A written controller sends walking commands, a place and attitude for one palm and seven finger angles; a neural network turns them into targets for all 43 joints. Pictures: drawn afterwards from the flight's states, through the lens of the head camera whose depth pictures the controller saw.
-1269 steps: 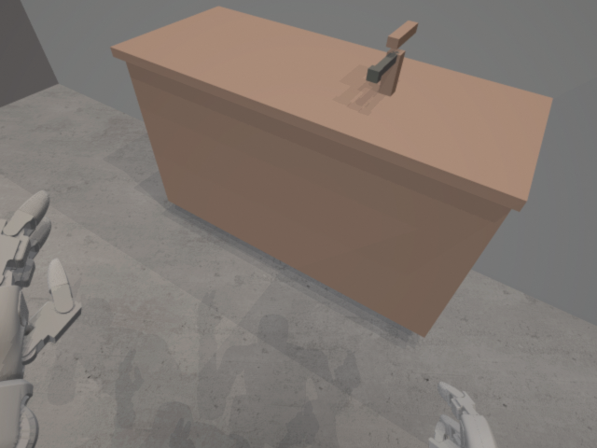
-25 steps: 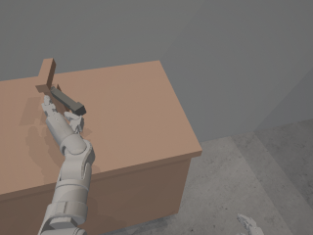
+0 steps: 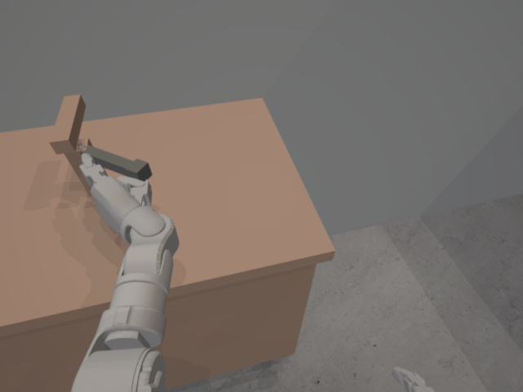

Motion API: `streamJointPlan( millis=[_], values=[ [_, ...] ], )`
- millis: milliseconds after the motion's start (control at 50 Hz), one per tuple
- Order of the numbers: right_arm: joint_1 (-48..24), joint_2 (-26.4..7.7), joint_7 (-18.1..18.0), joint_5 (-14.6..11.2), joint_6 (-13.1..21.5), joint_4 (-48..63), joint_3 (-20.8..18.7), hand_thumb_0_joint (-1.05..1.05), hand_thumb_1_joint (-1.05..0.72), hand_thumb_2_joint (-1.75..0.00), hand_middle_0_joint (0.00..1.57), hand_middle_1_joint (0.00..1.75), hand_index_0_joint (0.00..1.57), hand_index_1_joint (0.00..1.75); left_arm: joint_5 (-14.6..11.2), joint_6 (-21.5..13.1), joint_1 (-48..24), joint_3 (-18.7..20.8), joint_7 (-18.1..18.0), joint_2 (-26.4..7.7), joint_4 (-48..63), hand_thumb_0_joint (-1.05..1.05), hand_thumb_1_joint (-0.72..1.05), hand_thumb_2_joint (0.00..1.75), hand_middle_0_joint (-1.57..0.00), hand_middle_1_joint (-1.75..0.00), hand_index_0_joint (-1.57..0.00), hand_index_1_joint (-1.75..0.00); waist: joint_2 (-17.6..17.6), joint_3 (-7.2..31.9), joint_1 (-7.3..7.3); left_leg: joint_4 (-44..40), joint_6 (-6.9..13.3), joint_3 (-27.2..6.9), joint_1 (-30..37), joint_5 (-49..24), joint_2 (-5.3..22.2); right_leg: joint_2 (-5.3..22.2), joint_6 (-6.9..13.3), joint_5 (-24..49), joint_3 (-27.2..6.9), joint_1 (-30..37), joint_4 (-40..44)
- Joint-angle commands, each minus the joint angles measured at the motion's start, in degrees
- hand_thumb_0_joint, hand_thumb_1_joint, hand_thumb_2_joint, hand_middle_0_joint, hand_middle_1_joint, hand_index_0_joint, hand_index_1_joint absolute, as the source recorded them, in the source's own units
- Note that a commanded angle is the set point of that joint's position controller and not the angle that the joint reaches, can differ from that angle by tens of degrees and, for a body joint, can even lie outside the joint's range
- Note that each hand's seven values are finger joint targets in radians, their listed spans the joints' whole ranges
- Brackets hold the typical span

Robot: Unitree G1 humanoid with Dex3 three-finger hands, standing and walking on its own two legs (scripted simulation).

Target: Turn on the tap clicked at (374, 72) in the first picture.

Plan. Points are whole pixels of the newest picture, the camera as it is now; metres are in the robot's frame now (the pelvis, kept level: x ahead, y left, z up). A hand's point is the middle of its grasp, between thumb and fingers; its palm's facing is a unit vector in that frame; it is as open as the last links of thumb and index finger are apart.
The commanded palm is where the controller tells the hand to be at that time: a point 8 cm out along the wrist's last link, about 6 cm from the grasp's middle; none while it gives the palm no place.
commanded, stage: push the lever round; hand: left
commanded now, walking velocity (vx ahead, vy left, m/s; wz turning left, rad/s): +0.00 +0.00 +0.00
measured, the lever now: (139, 171) +0.43 +0.23 +0.12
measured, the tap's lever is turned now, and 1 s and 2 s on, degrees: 51 82 86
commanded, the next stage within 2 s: lift the hand up off the lever in 1.02 s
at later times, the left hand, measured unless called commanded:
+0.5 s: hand (162, 174) +0.43 +0.19 +0.11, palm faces +0.82 -0.57 -0.11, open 7.9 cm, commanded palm +0.39 +0.21 +0.11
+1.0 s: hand (170, 165) +0.45 +0.19 +0.11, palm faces +0.82 -0.56 -0.12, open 8.5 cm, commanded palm +0.42 +0.21 +0.11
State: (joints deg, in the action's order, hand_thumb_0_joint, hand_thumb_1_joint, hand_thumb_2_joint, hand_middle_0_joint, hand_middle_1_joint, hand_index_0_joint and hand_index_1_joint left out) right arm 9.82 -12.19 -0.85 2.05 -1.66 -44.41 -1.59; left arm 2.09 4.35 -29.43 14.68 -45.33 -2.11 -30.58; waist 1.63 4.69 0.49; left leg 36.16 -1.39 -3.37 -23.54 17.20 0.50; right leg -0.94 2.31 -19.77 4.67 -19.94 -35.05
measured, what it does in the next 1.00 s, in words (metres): stands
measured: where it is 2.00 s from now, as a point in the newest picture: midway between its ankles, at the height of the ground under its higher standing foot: outside the picture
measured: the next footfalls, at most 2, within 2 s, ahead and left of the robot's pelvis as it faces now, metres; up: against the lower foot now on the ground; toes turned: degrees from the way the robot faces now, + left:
none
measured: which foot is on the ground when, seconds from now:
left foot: down 0.00-1.00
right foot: down 0.00-1.00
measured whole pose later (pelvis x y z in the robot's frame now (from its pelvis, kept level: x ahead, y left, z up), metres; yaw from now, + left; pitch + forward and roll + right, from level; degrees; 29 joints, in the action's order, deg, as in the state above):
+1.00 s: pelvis -0.01 -0.01 -0.01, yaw +0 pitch +10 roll +0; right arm 14.6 -13.0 1.0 4.3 -1.4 -45.8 -2.4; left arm 7.0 -1.3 -47.0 24.1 -52.6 -6.4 -53.1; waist 1.6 6.9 5.1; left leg 39.2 -2.1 -3.7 -31.6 17.4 1.4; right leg -1.8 3.5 -20.4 5.0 -28.6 -39.1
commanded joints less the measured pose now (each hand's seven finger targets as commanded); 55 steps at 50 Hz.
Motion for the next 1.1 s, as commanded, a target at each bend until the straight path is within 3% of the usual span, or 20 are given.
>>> streamJointPlan(
  millis=[0, 20, 80, 100, 120, 180, 200, 240, 300, 340, 400, 440, 600, 660, 700, 760, 800, 960, 1000, 1080],
  values=[
    [-4.28, -6.95, -0.33, 0.58, 2.11, 5.91, -2.28, 0.00, -0.90, -0.90, 0.20, 0.30, 0.20, 0.30, 2.74, -3.38, -26.53, 0.50, -1.51, -8.88, 9.38, 0.00, 0.90, 0.90, -0.15, -0.15, -0.15, -0.15, -2.14, 14.18, 0.92, -2.54, 1.81, 1.99, 6.54, -12.70, -1.06, 1.01, -0.65, 12.75, -1.05, 2.92, 5.72],
    [-4.56, -6.65, 0.11, 0.50, 2.23, 6.61, -2.08, 0.00, -0.90, -0.90, 0.20, 0.30, 0.20, 0.30, 2.84, -3.42, -28.18, -2.70, -1.54, -5.49, 9.47, 0.00, 0.90, 0.90, -0.15, -0.15, -0.15, -0.15, -2.24, 14.17, 1.67, -2.35, 1.81, 2.08, 6.95, -13.33, -1.02, 1.20, -0.72, 13.22, -0.78, 2.24, 5.30],
    [-3.88, -6.63, 0.60, 0.88, 2.45, 6.02, -2.29, 0.00, -0.90, -0.90, 0.20, 0.30, 0.20, 0.30, 3.14, -3.41, -29.97, -2.56, -2.67, -4.99, 7.84, 0.00, 0.90, 0.90, -0.15, -0.15, -0.15, -0.15, -2.01, 15.34, 1.94, -1.36, 1.85, 2.44, 6.91, -14.33, -1.07, 1.22, -0.84, 14.77, -0.76, 1.80, 4.85],
    [-3.35, -7.04, 0.47, 1.05, 2.14, 5.18, -2.54, 0.00, -0.90, -0.90, 0.20, 0.30, 0.20, 0.30, 3.38, -3.29, -29.27, 0.71, -3.15, -8.12, 6.40, 0.00, 0.90, 0.90, -0.15, -0.15, -0.15, -0.15, -2.43, 15.30, 1.35, -1.70, 1.71, 1.96, 6.13, -13.69, -1.03, 0.97, -0.72, 13.81, -0.72, 2.08, 4.93],
    [-3.45, -6.77, 0.81, 1.01, 2.26, 5.84, -2.28, 0.00, -0.90, -0.90, 0.20, 0.30, 0.20, 0.30, 3.38, -3.35, -31.35, -1.76, -3.34, -5.42, 6.67, 0.00, 0.90, 0.90, -0.15, -0.15, -0.15, -0.15, -2.77, 15.69, 2.07, -1.62, 1.74, 2.19, 6.42, -14.01, -1.07, 1.22, -0.90, 14.22, -0.51, 1.79, 4.57],
    [-2.83, -6.60, 1.36, 1.41, 2.38, 5.58, -2.55, 0.00, -0.90, -0.90, 0.20, 0.30, 0.20, 0.30, 3.94, -3.29, -32.48, -1.74, -4.38, -4.78, 6.12, 0.00, 0.90, 0.90, -0.15, -0.15, -0.15, -0.15, -1.54, 17.68, 1.93, -0.45, 1.73, 2.65, 6.66, -16.19, -1.15, 1.26, -0.87, 17.38, -0.64, 2.06, 3.68],
    [-2.27, -7.07, 1.25, 1.56, 2.07, 4.76, -2.83, 0.00, -0.90, -0.90, 0.20, 0.30, 0.20, 0.30, 4.17, -2.81, -30.43, 1.24, -4.67, -7.55, 3.79, 0.00, 0.90, 0.90, -0.15, -0.15, -0.15, -0.15, -2.76, 16.70, 1.48, -0.77, 1.64, 2.15, 5.78, -15.91, -1.08, 0.96, -0.78, 16.65, -0.34, 2.04, 3.90],
    [-2.32, -6.84, 1.59, 1.42, 2.07, 5.14, -2.57, 0.00, -0.90, -0.90, 0.20, 0.30, 0.20, 0.30, 4.31, -2.97, -34.49, -1.53, -4.81, -4.95, 4.04, 0.00, 0.90, 0.90, -0.15, -0.15, -0.15, -0.15, -3.81, 16.54, 2.69, -0.57, 1.83, 2.40, 5.64, -15.31, -1.02, 1.32, -1.01, 16.58, -0.40, 1.30, 3.74],
    [-1.80, -7.25, 1.23, 1.57, 1.84, 4.50, -2.85, 0.00, -0.90, -0.90, 0.20, 0.30, 0.20, 0.30, 4.75, -3.14, -34.33, 2.74, -5.17, -9.58, 2.09, 0.00, 0.90, 0.90, -0.15, -0.15, -0.15, -0.15, -3.10, 16.28, 1.97, -0.69, 2.04, 2.48, 4.13, -13.23, -1.14, 1.18, -1.09, 14.92, -0.98, 1.35, 4.29],
    [-1.58, -6.83, 1.40, 1.52, 1.93, 4.90, -2.63, 0.00, -0.90, -0.90, 0.20, 0.30, 0.20, 0.30, 4.81, -3.51, -36.23, 0.45, -5.03, -7.24, 1.31, 0.00, 0.90, 0.90, -0.15, -0.15, -0.15, -0.15, -4.17, 16.37, 2.94, -0.31, 2.30, 2.90, 3.85, -12.73, -1.22, 1.51, -1.45, 15.22, -1.09, 1.19, 4.24],
    [-0.62, -7.31, 1.07, 1.81, 1.74, 4.30, -2.89, 0.00, -0.90, -0.90, 0.20, 0.30, 0.20, 0.30, 5.41, -4.03, -35.70, 4.24, -5.29, -11.27, -0.02, 0.00, 0.90, 0.90, -0.15, -0.15, -0.15, -0.15, -3.89, 17.41, 2.35, -0.22, 2.41, 2.88, 3.16, -12.96, -1.36, 1.34, -1.39, 16.09, -1.29, 1.86, 4.01],
    [-0.51, -6.91, 1.32, 1.68, 1.80, 4.84, -2.62, 0.00, -0.90, -0.90, 0.20, 0.30, 0.20, 0.30, 5.51, -4.41, -38.12, 1.16, -4.95, -8.35, -0.19, 0.00, 0.90, 0.90, -0.15, -0.15, -0.15, -0.15, -4.08, 16.87, 3.38, -0.15, 2.45, 3.04, 3.03, -12.75, -1.33, 1.64, -1.59, 16.41, -1.27, 1.37, 3.79],
    [1.05, -7.59, 0.63, 1.94, 1.56, 4.04, -2.86, 0.00, -0.90, -0.90, 0.20, 0.30, 0.20, 0.30, 6.12, -5.59, -39.38, 7.14, -5.27, -15.52, -4.37, 0.00, 0.90, 0.90, -0.15, -0.15, -0.15, -0.15, -3.59, 17.15, 3.12, 0.09, 2.91, 3.41, 0.38, -10.18, -1.60, 1.83, -2.08, 15.64, -2.35, 1.74, 4.27],
    [1.43, -7.42, 0.86, 1.81, 1.47, 4.59, -2.56, 0.00, -0.90, -0.90, 0.20, 0.30, 0.20, 0.30, 6.31, -5.80, -41.61, 4.89, -5.05, -13.55, -5.77, 0.00, 0.90, 0.90, -0.15, -0.15, -0.15, -0.15, -4.23, 16.99, 4.27, 0.14, 3.00, 3.58, -0.04, -9.71, -1.54, 2.16, -2.38, 15.61, -2.39, 1.36, 4.22],
    [2.04, -7.84, 0.65, 2.00, 1.45, 4.11, -2.86, 0.00, -0.90, -0.90, 0.20, 0.30, 0.20, 0.30, 6.56, -6.16, -41.01, 8.09, -5.40, -17.05, -6.73, 0.00, 0.90, 0.90, -0.15, -0.15, -0.15, -0.15, -4.69, 17.36, 3.77, 0.24, 3.17, 3.45, -0.55, -9.45, -1.62, 1.95, -2.40, 15.68, -2.58, 1.57, 4.33],
    [2.46, -7.58, 0.85, 1.95, 1.58, 4.62, -2.66, 0.00, -0.90, -0.90, 0.20, 0.30, 0.20, 0.30, 6.59, -6.86, -43.14, 6.46, -5.19, -15.62, -7.26, 0.00, 0.90, 0.90, -0.15, -0.15, -0.15, -0.15, -4.70, 17.34, 4.53, 0.31, 3.17, 3.67, -1.19, -8.68, -1.57, 2.23, -2.78, 15.61, -2.75, 1.29, 4.15],
    [2.95, -8.06, 0.68, 2.00, 1.42, 3.94, -2.74, 0.00, -0.90, -0.90, 0.20, 0.30, 0.20, 0.30, 6.98, -6.85, -42.44, 8.87, -5.23, -18.79, -9.73, 0.00, 0.90, 0.90, -0.15, -0.15, -0.15, -0.15, -4.13, 16.13, 4.21, 0.12, 3.24, 3.56, -2.34, -7.26, -1.63, 1.99, -2.54, 13.03, -2.89, 0.55, 4.59],
    [4.53, -7.91, 1.57, 2.37, 2.06, 3.98, -2.80, 0.00, -0.90, -0.90, 0.20, 0.30, 0.20, 0.30, 7.60, -8.88, -46.99, 6.29, -5.55, -16.33, -11.93, 0.00, 0.90, 0.90, -0.15, -0.15, -0.15, -0.15, -3.19, 17.56, 5.95, 1.07, 3.41, 3.51, -2.20, -6.99, -1.55, 1.54, -2.45, 11.93, -2.58, -1.86, 3.62],
    [5.28, -8.43, 1.36, 2.52, 2.00, 3.28, -2.90, 0.00, -0.90, -0.90, 0.20, 0.30, 0.20, 0.30, 7.94, -9.11, -47.90, 8.79, -5.77, -19.66, -13.56, 0.00, 0.90, 0.90, -0.15, -0.15, -0.15, -0.15, -3.80, 17.18, 5.96, 0.90, 3.52, 3.19, -3.08, -6.21, -1.49, 1.41, -2.40, 10.65, -2.56, -2.13, 3.63],
    [6.35, -8.41, 1.59, 2.70, 2.20, 3.53, -2.91, 0.00, -0.90, -0.90, 0.20, 0.30, 0.20, 0.30, 8.11, -9.70, -49.45, 8.87, -5.92, -20.15, -14.26, 0.00, 0.90, 0.90, -0.15, -0.15, -0.15, -0.15, -3.79, 19.58, 6.40, 1.68, 3.64, 3.47, -3.21, -7.03, -1.51, 1.49, -2.68, 12.74, -2.90, -1.50, 3.05]
  ],
)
